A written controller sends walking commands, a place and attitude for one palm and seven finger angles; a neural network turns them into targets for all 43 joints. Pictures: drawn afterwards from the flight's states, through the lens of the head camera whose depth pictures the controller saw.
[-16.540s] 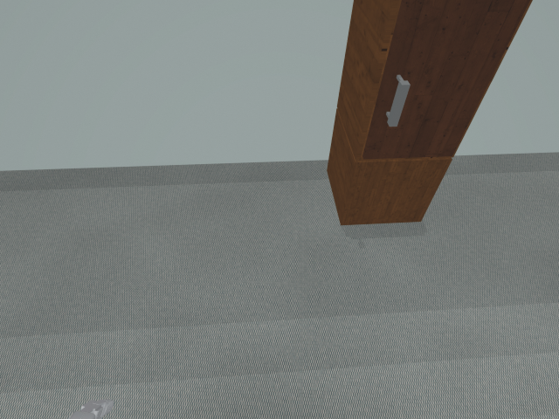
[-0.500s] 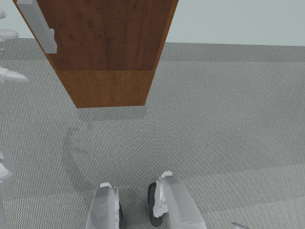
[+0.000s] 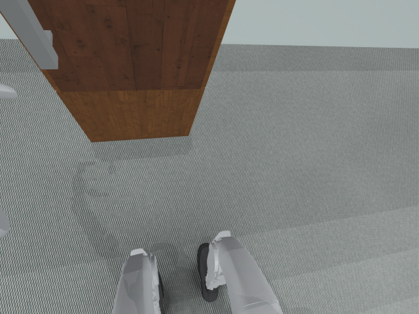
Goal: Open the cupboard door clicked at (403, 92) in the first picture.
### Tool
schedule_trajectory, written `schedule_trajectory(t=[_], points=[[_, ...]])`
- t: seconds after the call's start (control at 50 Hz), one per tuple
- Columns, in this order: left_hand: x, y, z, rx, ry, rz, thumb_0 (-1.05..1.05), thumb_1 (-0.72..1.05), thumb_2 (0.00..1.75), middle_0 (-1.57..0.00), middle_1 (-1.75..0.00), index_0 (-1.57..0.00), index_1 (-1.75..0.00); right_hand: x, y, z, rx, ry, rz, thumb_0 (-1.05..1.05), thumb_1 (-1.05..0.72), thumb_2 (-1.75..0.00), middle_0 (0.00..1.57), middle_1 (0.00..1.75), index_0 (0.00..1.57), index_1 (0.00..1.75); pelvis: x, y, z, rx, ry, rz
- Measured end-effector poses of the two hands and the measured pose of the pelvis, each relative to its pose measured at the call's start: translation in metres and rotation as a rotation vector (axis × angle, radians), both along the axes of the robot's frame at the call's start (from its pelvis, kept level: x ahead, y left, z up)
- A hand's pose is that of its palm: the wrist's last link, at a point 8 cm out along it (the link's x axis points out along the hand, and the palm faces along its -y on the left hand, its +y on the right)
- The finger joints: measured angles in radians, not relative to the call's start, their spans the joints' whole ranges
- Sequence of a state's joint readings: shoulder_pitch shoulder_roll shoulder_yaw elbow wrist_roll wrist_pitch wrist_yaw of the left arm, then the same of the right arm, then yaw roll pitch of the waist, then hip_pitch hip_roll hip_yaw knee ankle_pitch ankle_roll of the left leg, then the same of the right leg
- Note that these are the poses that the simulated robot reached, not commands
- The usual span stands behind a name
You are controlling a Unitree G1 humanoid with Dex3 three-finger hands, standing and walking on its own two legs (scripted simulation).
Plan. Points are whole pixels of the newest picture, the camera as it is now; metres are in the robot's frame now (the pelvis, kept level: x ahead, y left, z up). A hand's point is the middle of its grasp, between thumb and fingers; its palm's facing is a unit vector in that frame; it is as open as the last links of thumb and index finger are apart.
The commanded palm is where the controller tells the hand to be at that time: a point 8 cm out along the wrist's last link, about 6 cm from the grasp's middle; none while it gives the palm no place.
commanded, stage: move the hooked fingers beside the handle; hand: left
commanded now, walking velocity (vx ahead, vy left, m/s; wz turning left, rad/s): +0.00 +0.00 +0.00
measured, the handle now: (30, 18) +0.59 +0.24 +0.05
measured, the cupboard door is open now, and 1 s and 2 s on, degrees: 0 0 0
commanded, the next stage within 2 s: slide the fingers in behind the handle in 0.50 s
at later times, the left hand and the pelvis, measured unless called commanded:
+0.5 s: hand out of the picture +0.52 +0.29 +0.05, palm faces +0.07 -1.00 -0.05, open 13.9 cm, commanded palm +0.51 +0.31 +0.05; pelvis +0.00 -0.01 +0.01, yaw +1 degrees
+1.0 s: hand out of the picture +0.53 +0.27 +0.05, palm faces +0.04 -1.00 -0.03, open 13.9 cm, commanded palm +0.51 +0.28 +0.05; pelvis +0.00 -0.01 +0.00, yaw +1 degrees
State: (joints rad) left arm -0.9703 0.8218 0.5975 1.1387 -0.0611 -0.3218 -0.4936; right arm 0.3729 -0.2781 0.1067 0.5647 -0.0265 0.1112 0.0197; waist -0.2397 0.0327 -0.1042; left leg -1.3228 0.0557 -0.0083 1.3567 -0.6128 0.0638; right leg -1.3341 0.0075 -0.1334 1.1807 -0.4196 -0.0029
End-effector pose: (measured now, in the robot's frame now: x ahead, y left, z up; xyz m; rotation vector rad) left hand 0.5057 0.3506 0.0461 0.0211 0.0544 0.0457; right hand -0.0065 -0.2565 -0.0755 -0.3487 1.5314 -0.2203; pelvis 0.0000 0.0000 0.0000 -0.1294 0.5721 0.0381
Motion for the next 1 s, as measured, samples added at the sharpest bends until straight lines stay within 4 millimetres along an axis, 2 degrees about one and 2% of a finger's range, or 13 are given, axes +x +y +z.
schedule_trajectory(t=[0.16,0.36,0.68,1.0], points=[[-0.005,-0.002,0.018,0.012,-0.022,0.013,-0.01,-0.49,0.30,-0.30,-1.20,-0.30,-1.20,0.020,-0.001,0.007,0.007,-0.046,0.019,0.00,-0.91,-0.90,0.20,0.30,0.20,0.30,0.006,-0.001,0.010,0.001,-0.026,0.012],[-0.009,-0.012,0.013,0.004,0.002,0.009,-0.01,-0.49,0.30,-0.30,-1.20,-0.30,-1.20,0.034,-0.011,0.006,-0.004,-0.100,0.039,0.00,-0.91,-0.90,0.20,0.30,0.20,0.30,0.006,-0.004,0.011,0.013,-0.039,0.007],[-0.014,-0.007,0.012,0.007,-0.015,0.013,-0.01,-0.50,0.30,-0.30,-1.20,-0.30,-1.20,0.022,-0.017,-0.006,-0.003,-0.067,0.043,0.00,-0.91,-0.90,0.20,0.30,0.20,0.30,-0.003,-0.011,0.001,0.016,-0.031,0.008],[-0.003,-0.030,0.005,0.006,-0.019,-0.002,-0.01,-0.49,0.30,-0.30,-1.20,-0.30,-1.20,0.010,-0.011,-0.005,0.000,-0.065,0.015,0.00,-0.91,-0.90,0.20,0.30,0.20,0.30,-0.005,-0.007,0.000,0.013,-0.025,0.003]])
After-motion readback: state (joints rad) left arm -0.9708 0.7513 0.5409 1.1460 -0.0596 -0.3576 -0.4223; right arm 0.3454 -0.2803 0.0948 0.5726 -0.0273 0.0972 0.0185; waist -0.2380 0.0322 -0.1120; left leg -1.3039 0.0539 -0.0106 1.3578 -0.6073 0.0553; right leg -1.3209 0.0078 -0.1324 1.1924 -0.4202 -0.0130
